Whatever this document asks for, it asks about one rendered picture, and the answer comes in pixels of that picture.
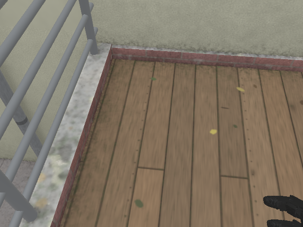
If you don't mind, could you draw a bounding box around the robot right hand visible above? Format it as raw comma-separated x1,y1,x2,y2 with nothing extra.
263,195,303,227

